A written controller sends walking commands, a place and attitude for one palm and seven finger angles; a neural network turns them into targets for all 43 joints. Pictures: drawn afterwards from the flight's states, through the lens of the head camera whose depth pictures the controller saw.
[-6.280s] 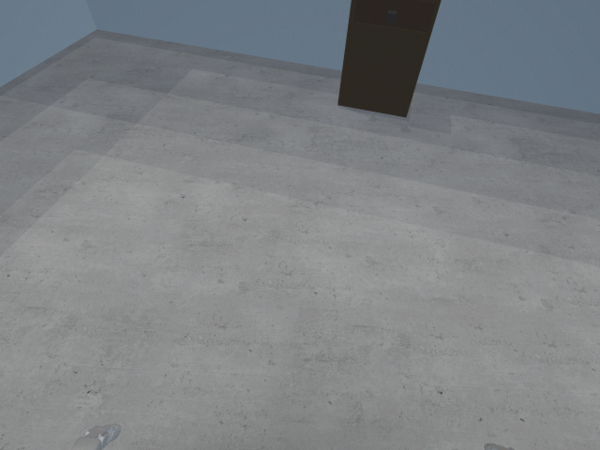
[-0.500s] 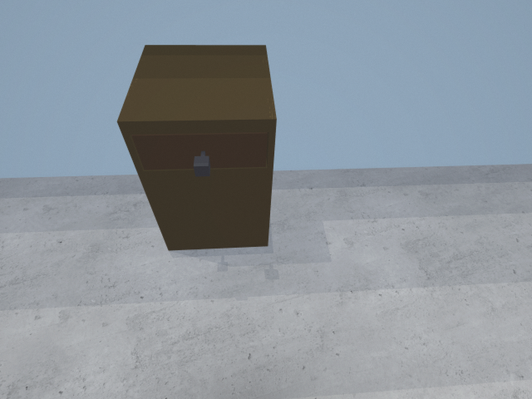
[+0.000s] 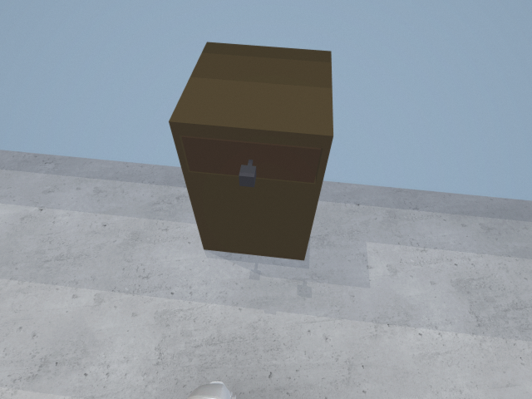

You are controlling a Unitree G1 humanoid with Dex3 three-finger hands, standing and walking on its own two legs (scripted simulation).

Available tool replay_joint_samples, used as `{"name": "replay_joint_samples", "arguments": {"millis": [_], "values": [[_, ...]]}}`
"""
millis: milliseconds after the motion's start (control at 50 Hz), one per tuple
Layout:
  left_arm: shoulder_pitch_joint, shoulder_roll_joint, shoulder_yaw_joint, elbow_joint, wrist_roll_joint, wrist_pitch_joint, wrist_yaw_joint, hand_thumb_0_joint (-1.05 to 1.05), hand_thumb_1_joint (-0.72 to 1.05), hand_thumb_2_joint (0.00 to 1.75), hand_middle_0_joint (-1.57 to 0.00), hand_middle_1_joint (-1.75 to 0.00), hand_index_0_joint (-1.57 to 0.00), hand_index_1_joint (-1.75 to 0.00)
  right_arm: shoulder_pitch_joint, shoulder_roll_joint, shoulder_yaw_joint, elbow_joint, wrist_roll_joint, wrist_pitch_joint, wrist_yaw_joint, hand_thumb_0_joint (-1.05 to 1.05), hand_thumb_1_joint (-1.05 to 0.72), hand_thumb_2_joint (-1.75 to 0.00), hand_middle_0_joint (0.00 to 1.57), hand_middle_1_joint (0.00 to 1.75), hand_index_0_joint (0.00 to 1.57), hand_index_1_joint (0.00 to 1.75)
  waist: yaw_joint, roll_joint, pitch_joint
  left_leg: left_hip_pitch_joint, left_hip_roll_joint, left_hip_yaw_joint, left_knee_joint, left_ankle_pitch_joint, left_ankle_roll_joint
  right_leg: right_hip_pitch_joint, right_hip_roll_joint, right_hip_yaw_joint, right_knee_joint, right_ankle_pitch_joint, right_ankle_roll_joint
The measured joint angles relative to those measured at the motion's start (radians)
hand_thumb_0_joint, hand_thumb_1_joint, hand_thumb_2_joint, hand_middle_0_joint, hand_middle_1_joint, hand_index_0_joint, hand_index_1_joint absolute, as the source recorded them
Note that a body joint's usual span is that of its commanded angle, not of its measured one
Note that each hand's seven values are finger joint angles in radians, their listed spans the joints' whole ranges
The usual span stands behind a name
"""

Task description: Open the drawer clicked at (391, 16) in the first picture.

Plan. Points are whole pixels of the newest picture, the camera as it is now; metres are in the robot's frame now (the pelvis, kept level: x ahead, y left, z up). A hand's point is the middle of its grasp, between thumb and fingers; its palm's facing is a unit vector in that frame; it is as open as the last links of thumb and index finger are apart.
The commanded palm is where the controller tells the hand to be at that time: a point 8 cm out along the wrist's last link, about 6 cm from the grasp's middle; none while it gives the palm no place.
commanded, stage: take the last steps up to it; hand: left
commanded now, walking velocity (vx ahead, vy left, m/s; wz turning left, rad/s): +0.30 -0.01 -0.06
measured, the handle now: (248, 170) +0.70 +0.13 -0.20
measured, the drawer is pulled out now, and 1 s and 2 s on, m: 0.00 0.00 0.00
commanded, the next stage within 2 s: come to a stop and stand still in 0.42 s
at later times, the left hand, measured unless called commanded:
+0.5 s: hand (189, 295) +0.31 +0.20 -0.16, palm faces -0.08 -0.97 -0.21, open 7.3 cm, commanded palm none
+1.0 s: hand (167, 299) +0.31 +0.25 -0.19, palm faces +0.00 -0.98 -0.21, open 7.3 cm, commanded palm none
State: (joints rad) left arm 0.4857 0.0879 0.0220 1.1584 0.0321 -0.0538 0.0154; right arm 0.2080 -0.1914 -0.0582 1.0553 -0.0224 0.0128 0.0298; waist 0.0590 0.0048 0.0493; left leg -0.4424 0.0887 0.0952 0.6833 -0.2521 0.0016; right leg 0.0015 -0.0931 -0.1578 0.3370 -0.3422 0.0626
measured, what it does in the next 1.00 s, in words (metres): walks ahead: left foot, then right foot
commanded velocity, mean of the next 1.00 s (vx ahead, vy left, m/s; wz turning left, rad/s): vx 0.01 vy -0.01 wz -0.03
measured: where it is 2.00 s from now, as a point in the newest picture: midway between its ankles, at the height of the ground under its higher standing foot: outside the picture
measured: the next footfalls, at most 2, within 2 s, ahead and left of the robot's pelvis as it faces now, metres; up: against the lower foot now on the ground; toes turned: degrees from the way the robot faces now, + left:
left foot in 0.04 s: +0.11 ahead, +0.13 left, +0.00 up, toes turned +8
right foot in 0.54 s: +0.32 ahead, -0.10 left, +0.00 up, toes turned -11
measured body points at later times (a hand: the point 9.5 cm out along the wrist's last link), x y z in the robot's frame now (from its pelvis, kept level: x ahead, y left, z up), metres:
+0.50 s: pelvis +0.18 +0.02 -0.01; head +0.21 +0.01 +0.44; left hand +0.32 +0.25 -0.14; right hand +0.11 -0.19 -0.17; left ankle +0.07 +0.12 -0.74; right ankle +0.27 -0.10 -0.73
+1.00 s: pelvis +0.23 +0.05 -0.01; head +0.27 +0.08 +0.43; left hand +0.31 +0.30 -0.17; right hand +0.31 -0.20 -0.14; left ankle +0.24 +0.15 -0.74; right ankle +0.27 -0.09 -0.73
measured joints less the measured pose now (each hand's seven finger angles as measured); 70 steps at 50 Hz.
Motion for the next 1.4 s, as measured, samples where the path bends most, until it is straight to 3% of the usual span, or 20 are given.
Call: {"name": "replay_joint_samples", "arguments": {"millis": [40, 60, 100, 140, 200, 340, 480, 520, 560, 600, 660, 820, 940, 960, 1000, 1060, 1120, 1180, 1300, 1400], "values": [[0.015, 0.006, 0.005, 0.012, -0.004, 0.007, -0.002, 0.0, 0.91, 0.89, -0.21, -0.3, -0.2, -0.3, -0.02, 0.007, 0.008, -0.016, -0.002, -0.026, -0.003, 0.01, -0.91, -0.9, 0.2, 0.3, 0.19, 0.3, 0.004, -0.013, 0.006, 0.069, -0.017, 0.022, -0.107, 0.013, 0.015, -0.021, -0.02, 0.008, 0.086, -0.061, 0.014], [0.009, 0.012, 0.007, 0.019, -0.008, 0.016, -0.005, 0.0, 0.91, 0.89, -0.21, -0.3, -0.2, -0.3, -0.036, 0.016, 0.009, -0.022, -0.005, -0.043, -0.008, 0.0, -0.91, -0.9, 0.2, 0.3, 0.19, 0.3, -0.001, -0.029, 0.017, 0.069, -0.029, 0.033, -0.09, 0.003, 0.023, -0.06, -0.042, 0.018, 0.187, -0.096, -0.003], [-0.019, 0.024, 0.01, 0.024, -0.011, 0.037, -0.008, 0.0, 0.91, 0.89, -0.2, -0.3, -0.2, -0.3, -0.055, 0.033, 0.015, -0.037, -0.004, -0.067, -0.02, 0.0, -0.91, -0.9, 0.2, 0.3, 0.19, 0.3, -0.006, -0.04, 0.036, 0.087, -0.034, 0.051, -0.056, -0.033, 0.036, -0.181, -0.037, 0.08, 0.477, -0.153, -0.039], [-0.054, 0.041, 0.018, 0.02, -0.013, 0.046, -0.011, 0.0, 0.91, 0.89, -0.2, -0.3, -0.2, -0.3, -0.051, 0.05, 0.014, -0.045, 0.003, -0.081, -0.036, 0.0, -0.91, -0.9, 0.2, 0.3, 0.2, 0.3, -0.02, -0.042, 0.034, 0.137, -0.037, 0.066, -0.095, -0.039, 0.037, -0.298, -0.021, 0.102, 0.697, -0.121, -0.061], [-0.122, 0.075, 0.035, -0.008, -0.008, 0.047, -0.014, 0.01, 0.91, 0.89, -0.2, -0.3, -0.2, -0.3, -0.029, 0.048, 0.007, -0.047, 0.006, -0.095, -0.055, -0.02, -0.95, -0.9, 0.21, 0.3, 0.2, 0.3, -0.04, -0.051, 0.018, 0.222, -0.055, 0.082, -0.195, -0.021, 0.044, -0.426, -0.02, 0.096, 0.796, -0.02, -0.061], [-0.289, 0.121, 0.052, -0.115, -0.006, 0.048, -0.02, 0.0, 0.92, 0.89, -0.2, -0.3, -0.2, -0.3, 0.078, 0.049, 0.023, 0.011, 0.002, -0.088, -0.055, -0.01, -0.93, -0.9, 0.2, 0.3, 0.2, 0.3, -0.053, -0.057, -0.017, 0.373, -0.091, 0.088, -0.348, -0.017, 0.042, -0.549, -0.024, 0.089, 0.645, 0.121, -0.042], [-0.38, 0.104, 0.038, -0.168, -0.009, 0.049, -0.025, 0.0, 0.92, 0.9, -0.2, -0.3, -0.2, -0.3, 0.159, 0.061, 0.027, 0.052, -0.009, -0.066, -0.049, 0.0, -0.91, -0.9, 0.2, 0.3, 0.2, 0.3, -0.1, -0.023, 0.006, 0.462, -0.083, 0.1, -0.326, -0.116, 0.008, -0.484, 0.001, 0.068, 0.356, 0.125, -0.07], [-0.385, 0.099, 0.031, -0.176, -0.008, 0.035, -0.027, 0.0, 0.92, 0.9, -0.2, -0.3, -0.2, -0.3, 0.181, 0.063, 0.029, 0.064, -0.006, -0.059, -0.048, 0.0, -0.91, -0.9, 0.2, 0.3, 0.2, 0.3, -0.108, -0.01, 0.017, 0.464, -0.062, 0.101, -0.255, -0.178, -0.009, -0.423, 0.026, 0.049, 0.261, 0.157, -0.086], [-0.388, 0.087, 0.028, -0.176, -0.006, 0.009, -0.022, 0.0, 0.91, 0.9, -0.2, -0.3, -0.2, -0.3, 0.181, 0.061, 0.03, 0.081, 0.005, -0.047, -0.045, 0.0, -0.91, -0.9, 0.2, 0.3, 0.2, 0.3, -0.105, 0.011, 0.034, 0.391, -0.028, 0.074, -0.037, -0.24, -0.009, -0.408, 0.05, 0.036, 0.277, 0.164, -0.11], [-0.385, 0.07, 0.015, -0.171, -0.014, 0.0, -0.014, 0.0, 0.91, 0.89, -0.2, -0.3, -0.2, -0.3, 0.161, 0.056, 0.031, 0.083, 0.015, -0.031, -0.051, 0.0, -0.91, -0.9, 0.2, 0.3, 0.2, 0.3, -0.107, 0.027, 0.053, 0.283, -0.034, 0.001, 0.212, -0.289, -0.004, -0.386, 0.065, 0.024, 0.288, 0.121, -0.123], [-0.372, 0.049, 0.0, -0.154, -0.015, 0.021, 0.003, 0.0, 0.91, 0.89, -0.2, -0.3, -0.2, -0.3, 0.118, 0.051, 0.03, 0.067, 0.024, -0.01, -0.059, 0.0, -0.91, -0.9, 0.2, 0.3, 0.2, 0.3, -0.101, 0.028, 0.057, 0.164, -0.045, -0.044, 0.34, -0.278, -0.011, -0.34, 0.076, 0.022, 0.224, 0.128, -0.12], [-0.381, 0.064, 0.021, -0.164, -0.009, 0.065, 0.023, -0.02, 0.93, 0.89, -0.21, -0.3, -0.21, -0.3, -0.029, 0.023, 0.01, -0.013, 0.018, 0.035, -0.059, 0.0, -0.91, -0.9, 0.2, 0.3, 0.19, 0.3, -0.061, 0.014, 0.075, 0.021, -0.065, -0.074, 0.246, -0.235, -0.048, -0.314, 0.058, 0.026, 0.153, 0.16, -0.104], [-0.362, 0.103, 0.035, -0.168, -0.002, 0.092, 0.023, -0.01, 0.92, 0.89, -0.21, -0.3, -0.21, -0.3, -0.097, 0.0, 0.001, -0.071, 0.018, 0.028, -0.052, 0.0, -0.91, -0.9, 0.2, 0.3, 0.19, 0.3, -0.046, -0.013, 0.068, 0.091, -0.069, -0.068, 0.05, -0.13, -0.049, -0.339, 0.031, 0.039, 0.191, 0.158, -0.063], [-0.353, 0.11, 0.036, -0.168, -0.004, 0.096, 0.022, 0.0, 0.92, 0.89, -0.21, -0.3, -0.21, -0.3, -0.096, -0.002, 0.003, -0.078, 0.017, 0.02, -0.05, 0.0, -0.91, -0.9, 0.2, 0.3, 0.19, 0.3, -0.047, -0.016, 0.06, 0.131, -0.061, -0.064, -0.034, -0.061, -0.045, -0.349, 0.03, 0.039, 0.214, 0.149, -0.054], [-0.346, 0.132, 0.041, -0.163, -0.012, 0.108, 0.022, 0.0, 0.91, 0.89, -0.2, -0.3, -0.2, -0.3, -0.09, 0.01, 0.008, -0.083, 0.009, 0.008, -0.05, 0.0, -0.91, -0.9, 0.2, 0.3, 0.19, 0.3, -0.046, -0.046, 0.052, 0.147, -0.076, -0.047, -0.061, -0.062, 0.012, -0.38, 0.023, 0.068, 0.297, 0.05, -0.043], [-0.324, 0.15, 0.05, -0.158, -0.01, 0.127, 0.02, 0.0, 0.91, 0.89, -0.2, -0.3, -0.2, -0.3, -0.069, 0.032, 0.03, -0.086, -0.003, 0.008, -0.057, 0.0, -0.91, -0.9, 0.2, 0.3, 0.2, 0.3, -0.038, -0.061, 0.03, 0.161, -0.073, -0.041, -0.1, -0.048, 0.046, -0.436, 0.079, 0.154, 0.517, -0.094, -0.044], [-0.294, 0.161, 0.059, -0.146, -0.007, 0.126, 0.007, 0.0, 0.91, 0.89, -0.2, -0.3, -0.2, -0.3, -0.05, 0.05, 0.046, -0.081, -0.005, 0.008, -0.066, 0.0, -0.91, -0.9, 0.2, 0.3, 0.2, 0.3, -0.035, -0.063, 0.01, 0.187, -0.066, -0.041, -0.192, 0.008, 0.047, -0.462, 0.113, 0.199, 0.696, -0.04, -0.029], [-0.249, 0.171, 0.064, -0.128, -0.005, 0.124, -0.001, 0.0, 0.91, 0.89, -0.2, -0.3, -0.2, -0.3, -0.032, 0.06, 0.049, -0.075, 0.0, 0.001, -0.075, 0.0, -0.91, -0.9, 0.21, 0.3, 0.2, 0.3, -0.036, -0.068, -0.01, 0.205, -0.06, -0.028, -0.264, 0.049, 0.049, -0.452, 0.119, 0.224, 0.769, 0.014, -0.008], [-0.186, 0.176, 0.066, -0.086, -0.005, 0.143, -0.004, 0.0, 0.91, 0.89, -0.2, -0.3, -0.2, -0.3, 0.021, 0.061, 0.042, -0.054, 0.003, -0.015, -0.087, 0.0, -0.91, -0.9, 0.21, 0.3, 0.2, 0.3, -0.056, -0.068, -0.032, 0.225, -0.042, -0.009, -0.327, 0.086, 0.046, -0.372, 0.1, 0.238, 0.717, 0.008, 0.014], [-0.197, 0.16, 0.051, -0.073, -0.008, 0.145, -0.007, 0.0, 0.91, 0.89, -0.2, -0.3, -0.2, -0.3, 0.07, 0.052, 0.034, -0.016, 0.001, -0.007, -0.082, 0.0, -0.91, -0.9, 0.21, 0.3, 0.2, 0.3, -0.078, -0.055, -0.025, 0.227, -0.034, -0.01, -0.341, 0.109, 0.036, -0.308, 0.069, 0.197, 0.553, -0.047, 0.005]]}}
